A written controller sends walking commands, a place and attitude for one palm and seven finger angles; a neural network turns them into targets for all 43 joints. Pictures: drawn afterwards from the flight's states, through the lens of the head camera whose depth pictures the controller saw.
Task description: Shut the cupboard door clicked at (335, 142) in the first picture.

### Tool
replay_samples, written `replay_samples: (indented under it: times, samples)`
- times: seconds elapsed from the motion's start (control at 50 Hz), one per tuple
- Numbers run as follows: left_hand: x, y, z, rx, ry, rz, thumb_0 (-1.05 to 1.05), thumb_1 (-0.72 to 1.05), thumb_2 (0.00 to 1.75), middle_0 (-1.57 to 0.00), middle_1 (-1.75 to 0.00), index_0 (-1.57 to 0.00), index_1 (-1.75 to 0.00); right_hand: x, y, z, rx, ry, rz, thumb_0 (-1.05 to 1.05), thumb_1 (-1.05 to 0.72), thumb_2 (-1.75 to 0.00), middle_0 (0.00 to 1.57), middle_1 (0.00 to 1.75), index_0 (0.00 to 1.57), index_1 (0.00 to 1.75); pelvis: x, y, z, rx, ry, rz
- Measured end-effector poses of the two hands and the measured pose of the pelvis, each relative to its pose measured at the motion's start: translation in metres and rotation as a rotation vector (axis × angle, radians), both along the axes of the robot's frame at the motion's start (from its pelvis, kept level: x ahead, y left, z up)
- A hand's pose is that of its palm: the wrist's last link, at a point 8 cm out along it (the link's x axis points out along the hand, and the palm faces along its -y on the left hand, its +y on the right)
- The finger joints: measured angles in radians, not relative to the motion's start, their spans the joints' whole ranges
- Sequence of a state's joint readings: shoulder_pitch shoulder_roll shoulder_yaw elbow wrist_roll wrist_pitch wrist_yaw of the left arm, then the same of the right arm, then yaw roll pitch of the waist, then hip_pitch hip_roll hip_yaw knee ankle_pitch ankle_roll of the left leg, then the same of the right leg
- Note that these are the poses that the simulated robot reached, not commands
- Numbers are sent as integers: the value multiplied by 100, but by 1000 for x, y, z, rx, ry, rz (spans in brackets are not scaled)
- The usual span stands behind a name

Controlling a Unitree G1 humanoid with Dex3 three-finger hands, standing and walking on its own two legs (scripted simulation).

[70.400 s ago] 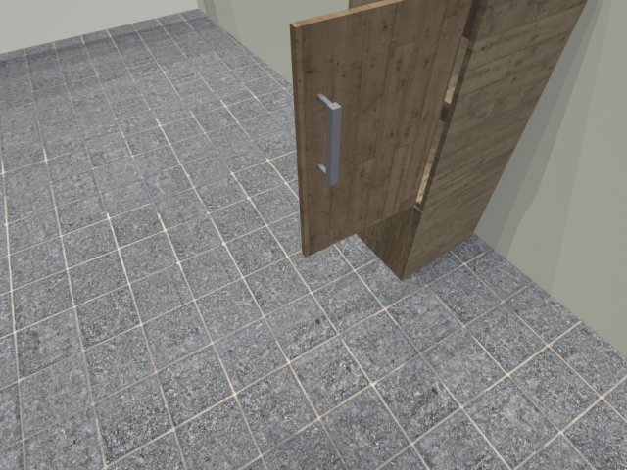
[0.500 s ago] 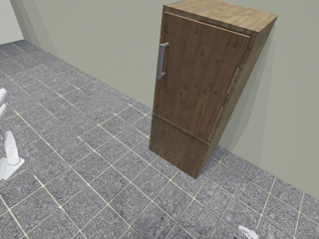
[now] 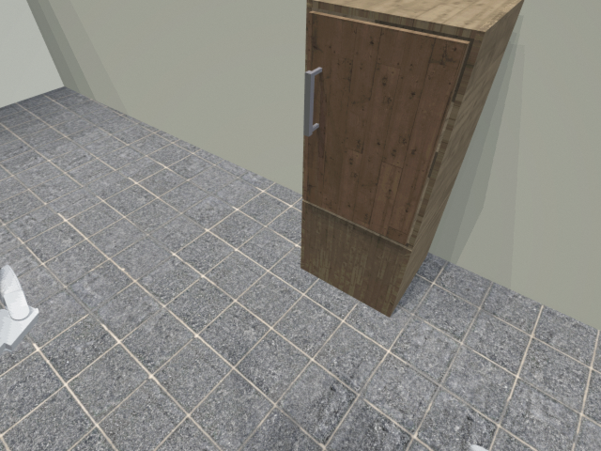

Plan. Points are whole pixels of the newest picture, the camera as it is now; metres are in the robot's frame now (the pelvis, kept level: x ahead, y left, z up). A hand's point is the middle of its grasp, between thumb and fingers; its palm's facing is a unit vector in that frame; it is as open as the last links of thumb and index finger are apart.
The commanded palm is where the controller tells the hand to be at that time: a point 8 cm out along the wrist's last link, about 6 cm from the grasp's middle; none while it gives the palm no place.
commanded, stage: stop stepping back and stand still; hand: left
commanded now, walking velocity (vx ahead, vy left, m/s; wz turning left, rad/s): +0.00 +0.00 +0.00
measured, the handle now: (312, 102) +0.97 +0.03 +0.04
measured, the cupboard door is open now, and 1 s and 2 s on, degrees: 1 1 1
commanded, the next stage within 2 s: let the arm hang, fingers relaxed in 0.56 s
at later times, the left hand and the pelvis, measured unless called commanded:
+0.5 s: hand (42, 287) +0.24 +0.30 +0.16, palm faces +0.40 -0.79 -0.46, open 7.4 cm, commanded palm +0.18 +0.34 +0.18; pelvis +0.04 +0.04 +0.00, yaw -1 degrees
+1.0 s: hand out of the picture +0.02 +0.24 -0.18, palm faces +0.01 -0.98 -0.18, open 7.0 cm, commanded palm none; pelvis -0.01 +0.06 +0.00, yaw +1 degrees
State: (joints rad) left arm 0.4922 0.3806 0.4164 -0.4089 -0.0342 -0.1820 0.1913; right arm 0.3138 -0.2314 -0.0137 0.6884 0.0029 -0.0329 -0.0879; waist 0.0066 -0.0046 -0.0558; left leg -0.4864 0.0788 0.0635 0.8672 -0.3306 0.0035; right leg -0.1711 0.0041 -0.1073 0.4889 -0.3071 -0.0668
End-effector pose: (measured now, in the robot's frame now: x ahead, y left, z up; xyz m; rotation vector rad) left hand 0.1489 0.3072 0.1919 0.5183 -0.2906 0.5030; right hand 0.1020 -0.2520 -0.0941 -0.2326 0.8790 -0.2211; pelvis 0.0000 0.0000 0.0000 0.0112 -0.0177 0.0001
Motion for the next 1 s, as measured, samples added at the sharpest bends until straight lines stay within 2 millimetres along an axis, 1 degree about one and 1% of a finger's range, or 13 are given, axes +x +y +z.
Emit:
replay_samples:
  times: [0.12, 0.24, 0.34, 0.48, 0.66, 0.68, 0.72, 0.76, 0.8, 0.86, 0.9, 0.94, 1.0]
  samples:
    - [18, 7, -14, -22, 12, -60, 1, 88, 90, -21, -30, -21, -30, 39, 12, 6, -52, -72, 18, 1, -90, -90, 20, 30, 20, 30, 14, 19, -10, -14, -5, 19]
    - [35, 19, -6, 47, 44, -81, 1, 88, 90, -21, -30, -21, -30, 79, 45, 18, 19, -153, 53, 1, -90, -90, 20, 30, 20, 30, 26, 25, -7, -17, 15, 3]
    - [46, 23, -3, 51, 60, -86, 1, 88, 90, -21, -30, -21, -30, 98, 68, 19, 76, -168, 85, 1, -90, -89, 20, 30, 20, 30, 33, 31, -5, -19, 33, -7]
    - [50, 28, -14, 12, 115, -101, 1, 88, 90, -21, -30, -21, -30, 98, 77, 19, 83, -146, 76, 1, -90, -89, 20, 30, 20, 30, 36, 39, -4, -20, 34, -10]
    - [35, 40, -14, 1, 100, -89, 1, 88, 90, -21, -30, -22, -30, 69, 69, 20, 35, -103, 42, 1, -90, -89, 20, 30, 20, 30, 25, 47, -2, -30, 26, -6]
    - [36, 42, -21, 4, 120, -97, 1, 88, 90, -21, -30, -21, -30, 66, 68, 17, 40, -103, 62, 1, -90, -89, 20, 30, 20, 30, 22, 49, -3, -32, 29, -1]
    - [43, 48, -61, -49, 281, -103, 1, 89, 90, -21, -30, -21, -30, 61, 63, 6, 45, -72, 120, 1, -90, -89, 20, 30, 20, 30, 15, 54, -5, -33, 35, 7]
    - [45, 50, -121, -156, 524, -85, 0, 89, 90, -20, -30, -20, -30, 54, 58, -7, 44, -25, 139, 1, -90, -89, 20, 30, 20, 30, 8, 59, -8, -34, 34, 10]
    - [32, 44, -184, -262, 785, -68, 0, 90, 90, -20, -30, -20, -30, 43, 53, -16, 44, 16, 128, 1, -90, -89, 20, 30, 20, 30, 2, 62, -8, -30, 28, 11]
    - [-12, 18, -263, -401, 1123, -60, 1, 90, 90, -20, -30, -20, -30, 18, 50, -22, 44, 85, 86, 1, -90, -89, 20, 30, 20, 30, -3, 62, -8, -20, 15, 4]
    - [-50, -4, -300, -494, 1299, -59, 1, 90, 90, -20, -30, -20, -30, -4, 50, -25, 41, 151, 59, 1, -90, -89, 20, 30, 20, 30, -5, 61, -7, -16, 5, 1]
    - [-88, -25, -326, -586, 1432, -47, 1, 91, 90, -20, -30, -20, -30, -30, 52, -27, 40, 235, 35, 1, -90, -89, 20, 30, 20, 30, -6, 60, -5, -16, -2, 1]
    - [-135, -22, -339, -662, 1526, 59, 0, 99, 90, -21, -30, -21, -30, -71, 58, -31, 45, 377, 7, 1, -90, -89, 19, 30, 20, 30, -7, 57, -2, -22, -7, 9]
